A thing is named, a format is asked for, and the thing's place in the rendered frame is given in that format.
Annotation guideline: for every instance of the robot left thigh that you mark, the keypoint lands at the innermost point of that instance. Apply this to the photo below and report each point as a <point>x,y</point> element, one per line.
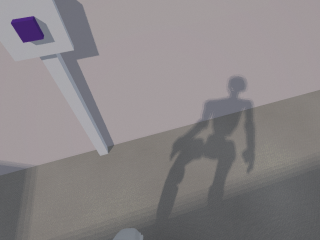
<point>128,234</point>

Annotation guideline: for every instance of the panel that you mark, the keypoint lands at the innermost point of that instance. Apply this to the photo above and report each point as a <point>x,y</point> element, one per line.
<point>56,40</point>

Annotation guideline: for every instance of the button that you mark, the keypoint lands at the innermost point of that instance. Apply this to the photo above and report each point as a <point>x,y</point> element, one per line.
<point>28,29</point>

